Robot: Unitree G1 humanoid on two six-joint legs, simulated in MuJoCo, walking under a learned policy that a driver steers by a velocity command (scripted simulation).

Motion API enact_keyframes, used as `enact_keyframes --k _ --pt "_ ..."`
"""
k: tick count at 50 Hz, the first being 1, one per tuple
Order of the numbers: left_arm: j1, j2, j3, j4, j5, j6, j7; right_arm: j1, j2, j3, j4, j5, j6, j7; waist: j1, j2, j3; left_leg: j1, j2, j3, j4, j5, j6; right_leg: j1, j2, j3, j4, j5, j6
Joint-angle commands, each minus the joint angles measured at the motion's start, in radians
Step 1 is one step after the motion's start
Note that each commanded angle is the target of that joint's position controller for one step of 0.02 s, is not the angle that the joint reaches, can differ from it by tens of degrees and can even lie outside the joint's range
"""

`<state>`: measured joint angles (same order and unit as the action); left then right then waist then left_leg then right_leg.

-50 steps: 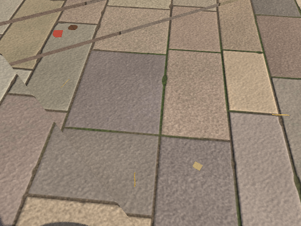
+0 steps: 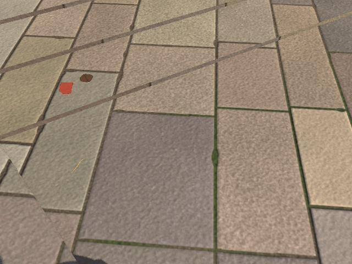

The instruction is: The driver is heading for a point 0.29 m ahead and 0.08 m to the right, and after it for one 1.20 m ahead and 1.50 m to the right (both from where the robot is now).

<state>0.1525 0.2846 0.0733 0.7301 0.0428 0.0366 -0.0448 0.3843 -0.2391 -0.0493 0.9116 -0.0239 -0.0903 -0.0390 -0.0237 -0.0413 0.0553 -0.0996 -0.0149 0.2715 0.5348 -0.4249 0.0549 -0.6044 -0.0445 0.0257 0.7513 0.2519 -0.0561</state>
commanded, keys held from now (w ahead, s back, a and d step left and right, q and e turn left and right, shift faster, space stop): e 0.26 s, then w+e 0.48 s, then e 0.26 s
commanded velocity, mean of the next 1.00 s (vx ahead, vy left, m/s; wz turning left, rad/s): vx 0.27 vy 0.00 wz -0.58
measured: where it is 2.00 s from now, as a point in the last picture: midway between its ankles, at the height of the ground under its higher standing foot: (237, 255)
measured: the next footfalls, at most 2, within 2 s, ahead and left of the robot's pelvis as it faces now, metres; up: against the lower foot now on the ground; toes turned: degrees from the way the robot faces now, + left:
right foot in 0.20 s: +0.23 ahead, -0.13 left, -0.12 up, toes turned -9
left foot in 0.66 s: +0.39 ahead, +0.10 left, -0.12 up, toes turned -26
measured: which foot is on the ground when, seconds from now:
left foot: down 0.00-0.20, up 0.22-0.64, down 0.66-1.00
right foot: up 0.00-0.18, down 0.20-0.64, up 0.66-1.00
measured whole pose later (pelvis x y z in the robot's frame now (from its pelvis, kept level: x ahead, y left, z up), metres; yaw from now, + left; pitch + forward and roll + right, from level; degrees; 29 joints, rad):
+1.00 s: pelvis +0.35 -0.02 -0.11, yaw -36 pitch +3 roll +0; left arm 0.12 0.27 0.10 0.65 -0.01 0.02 -0.02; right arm 0.38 -0.23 -0.08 0.78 0.00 -0.05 -0.05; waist -0.05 -0.05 0.01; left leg -0.13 0.06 0.16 0.42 -0.33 -0.01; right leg -0.72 -0.02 0.06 0.88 -0.01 0.06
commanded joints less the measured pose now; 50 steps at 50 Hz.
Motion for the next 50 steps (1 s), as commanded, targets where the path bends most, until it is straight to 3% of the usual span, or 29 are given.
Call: enact_keyframes --k 1,4,5,6,8,9,10,11,12,13,15,16,18,19,20,21,24,26,29,31,32,33,34,35,36,37,40,44,50 --pt "-0.092 0.045 0.008 -0.082 0.001 -0.006 -0.015 0.064 -0.108 -0.022 -0.057 -0.018 0.005 -0.016 -0.047 0.080 0.034 0.042 0.306 -0.145 0.027 0.468 0.067 -0.080 -0.013 -0.012 -0.102 0.069 -0.001" --pt "-0.179 0.020 0.002 -0.104 -0.009 -0.016 -0.035 0.111 -0.101 -0.021 -0.068 -0.032 0.035 -0.041 -0.108 0.062 0.068 0.050 0.325 -0.149 0.148 0.387 0.049 -0.054 -0.009 -0.061 -0.254 0.084 0.014" --pt "-0.223 0.013 0.006 -0.133 -0.103 -0.006 -0.060 -0.012 -0.158 -0.041 -0.127 0.047 0.052 -0.059 -0.105 0.089 0.077 -0.060 0.347 -0.167 0.185 0.422 0.049 -0.025 -0.038 0.010 -0.251 -0.001 0.035" --pt "-0.198 0.029 0.010 -0.123 -0.115 -0.002 -0.071 -0.043 -0.162 -0.042 -0.149 0.054 0.058 -0.069 -0.092 0.063 0.056 -0.074 0.365 -0.156 0.237 0.439 0.041 0.010 -0.031 -0.024 -0.273 -0.009 0.045" --pt "-0.067 0.053 0.030 -0.078 -0.082 -0.005 -0.062 -0.014 -0.170 -0.052 -0.145 0.046 0.061 -0.064 -0.057 0.026 -0.022 -0.149 0.351 -0.125 0.441 0.536 0.026 0.212 0.030 -0.105 -0.282 -0.055 0.037" --pt "0.064 0.088 0.053 -0.033 -0.068 -0.015 -0.042 -0.005 -0.157 -0.050 -0.138 0.050 0.058 -0.052 0.005 0.011 -0.089 -0.206 0.315 -0.081 0.625 0.597 0.003 0.395 0.079 -0.149 -0.322 0.002 0.004" --pt "0.202 0.142 0.078 0.017 -0.055 -0.031 -0.010 0.000 -0.133 -0.041 -0.121 0.058 0.043 -0.033 0.092 -0.047 -0.143 -0.372 0.219 -0.028 0.917 0.393 -0.054 0.657 0.072 -0.131 -0.403 0.252 -0.078" --pt "0.246 0.275 0.089 0.015 -0.029 -0.049 0.007 0.078 -0.064 -0.019 -0.147 0.033 0.019 -0.011 0.094 -0.298 -0.273 -0.839 0.062 -0.058 1.475 -0.563 -0.155 1.112 -0.202 0.161 -0.066 1.100 -0.283" --pt "0.310 0.259 0.067 -0.011 -0.027 -0.063 0.006 0.046 -0.120 -0.009 -0.202 0.063 -0.012 0.019 0.167 -0.203 -0.574 -0.908 0.050 -0.287 1.620 -0.551 -0.189 1.221 -0.381 0.447 -0.069 1.187 -0.494" --pt "0.259 0.261 0.066 -0.028 -0.025 -0.046 0.023 -0.078 -0.134 -0.003 -0.276 0.085 -0.014 0.017 0.164 -0.082 -0.615 -0.969 0.062 -0.354 1.621 -0.437 -0.182 1.171 -0.391 0.516 -0.204 0.762 -0.497" --pt "0.115 0.186 0.036 -0.041 -0.067 -0.021 0.050 -0.114 -0.119 -0.001 -0.275 0.046 0.026 -0.016 0.072 0.145 -0.455 -1.003 0.111 -0.340 1.490 -0.218 -0.176 0.879 -0.365 0.543 -0.342 -0.062 -0.381" --pt "0.041 0.159 0.023 -0.047 -0.064 -0.017 0.053 -0.095 -0.113 -0.007 -0.262 0.033 0.053 -0.033 0.018 0.167 -0.338 -0.925 0.123 -0.352 1.395 -0.156 -0.158 0.631 -0.346 0.540 -0.404 -0.343 -0.356" --pt "-0.028 0.159 0.019 -0.053 -0.055 -0.035 0.043 -0.098 -0.097 -0.012 -0.272 0.017 0.079 -0.045 -0.040 0.083 -0.169 -0.793 0.127 -0.323 1.229 -0.075 -0.121 0.269 -0.212 0.469 -0.482 -0.704 -0.292" --pt "-0.012 0.145 0.020 -0.040 -0.055 -0.050 0.048 -0.132 -0.080 -0.013 -0.292 0.012 0.068 -0.043 -0.032 0.043 -0.118 -0.832 0.121 -0.338 1.201 0.006 -0.112 0.227 -0.158 0.456 -0.477 -0.751 -0.270" --pt "0.004 0.148 0.024 -0.030 -0.056 -0.060 0.055 -0.152 -0.059 -0.009 -0.307 0.002 0.055 -0.038 -0.030 0.026 -0.109 -0.870 0.125 -0.339 1.179 0.053 -0.108 0.228 -0.131 0.445 -0.462 -0.739 -0.257" --pt "0.018 0.150 0.027 -0.032 -0.055 -0.073 0.060 -0.168 -0.089 -0.019 -0.318 0.008 0.042 -0.033 -0.027 0.025 -0.083 -0.905 0.133 -0.355 1.056 0.177 -0.111 0.238 -0.098 0.423 -0.458 -0.746 -0.245" --pt "-0.012 0.125 0.024 -0.063 -0.050 -0.057 0.096 -0.234 -0.056 -0.004 -0.362 -0.009 0.016 -0.013 -0.017 0.000 -0.109 -0.698 0.121 -0.340 0.596 0.382 -0.169 0.142 -0.032 0.316 -0.424 -0.633 -0.215" --pt "0.032 0.141 0.036 -0.060 -0.058 -0.038 0.096 -0.320 -0.018 0.005 -0.385 0.013 0.022 -0.003 0.045 -0.060 -0.140 -0.443 0.046 -0.273 0.340 0.364 -0.188 0.068 -0.014 0.277 -0.448 -0.611 -0.195" --pt "0.063 0.144 0.041 -0.061 -0.061 -0.041 0.079 -0.249 -0.101 -0.033 -0.374 0.066 0.029 0.015 0.028 -0.155 -0.140 -0.316 0.016 -0.306 0.184 0.236 -0.165 0.125 -0.070 0.391 -0.415 -0.858 -0.173" --pt "0.084 0.098 0.026 -0.062 -0.056 -0.036 0.075 -0.177 -0.116 -0.054 -0.350 0.067 0.025 0.015 -0.007 -0.160 -0.119 -0.201 0.010 -0.306 0.077 0.144 -0.122 0.129 -0.050 0.436 -0.326 -0.958 -0.132" --pt "0.105 0.040 0.010 -0.056 -0.052 -0.034 0.074 -0.089 -0.112 -0.060 -0.325 0.061 0.019 0.015 -0.042 -0.145 -0.123 -0.071 0.043 -0.304 0.047 0.095 -0.100 0.055 -0.004 0.399 -0.210 -0.993 -0.091" --pt "0.123 -0.080 -0.017 -0.054 -0.046 -0.036 0.067 0.058 -0.152 -0.070 -0.291 0.033 0.010 0.013 -0.079 0.021 -0.172 0.092 0.243 -0.535 -0.028 -0.094 -0.048 -0.087 0.104 0.257 0.173 -0.938 -0.019" --pt "0.125 -0.103 -0.023 -0.136 -0.081 -0.060 0.066 0.144 -0.267 -0.096 -0.271 -0.014 0.003 0.030 -0.043 0.308 -0.148 0.191 0.468 -1.124 -0.286 -0.383 0.085 -0.387 0.192 0.219 0.412 -0.910 0.000" --pt "0.058 0.004 0.005 -0.148 -0.085 -0.074 0.071 0.110 -0.246 -0.097 -0.262 0.001 -0.008 0.038 -0.038 0.251 -0.042 0.154 0.491 -1.206 -0.338 -0.551 0.135 -0.528 0.118 0.256 0.551 -0.802 0.006" --pt "0.028 0.060 0.021 -0.149 -0.069 -0.073 0.079 0.030 -0.197 -0.084 -0.264 0.024 -0.012 0.039 -0.012 0.248 0.043 0.068 0.440 -1.011 -0.323 -0.466 0.111 -0.559 0.084 0.225 0.597 -0.687 0.006" --pt "0.048 0.078 0.030 -0.125 -0.053 -0.066 0.083 -0.037 -0.151 -0.071 -0.277 0.025 -0.010 0.036 0.011 0.230 0.035 -0.015 0.368 -0.837 -0.310 -0.329 0.079 -0.485 0.057 0.194 0.592 -0.589 0.019" --pt "0.069 0.084 0.049 -0.107 -0.046 -0.043 0.071 -0.134 -0.091 -0.050 -0.281 0.001 -0.005 0.013 0.051 0.214 0.005 -0.190 0.253 -0.480 -0.308 0.131 0.044 -0.254 0.041 0.136 0.566 -0.395 0.083" --pt "0.003 0.024 0.034 -0.127 -0.045 -0.037 0.058 -0.064 -0.117 -0.058 -0.229 0.000 -0.002 -0.004 0.028 0.167 -0.044 -0.103 0.252 -0.284 -0.241 0.608 0.054 -0.215 0.048 0.104 0.390 -0.280 0.114" --pt "-0.170 -0.014 0.015 -0.190 -0.054 -0.035 0.002 -0.051 -0.199 -0.080 -0.197 0.032 0.039 -0.026 -0.032 0.182 -0.069 -0.011 0.294 -0.182 -0.200 0.663 0.061 -0.054 0.035 -0.029 0.030 -0.275 0.106"
Keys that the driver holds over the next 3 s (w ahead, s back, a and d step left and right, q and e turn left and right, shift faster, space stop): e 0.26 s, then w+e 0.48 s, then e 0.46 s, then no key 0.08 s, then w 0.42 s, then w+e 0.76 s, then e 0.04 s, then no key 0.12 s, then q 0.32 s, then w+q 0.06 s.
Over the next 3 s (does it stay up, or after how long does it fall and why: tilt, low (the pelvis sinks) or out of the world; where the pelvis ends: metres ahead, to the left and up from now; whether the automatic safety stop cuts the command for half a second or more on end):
stays up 0.76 -0.64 -0.11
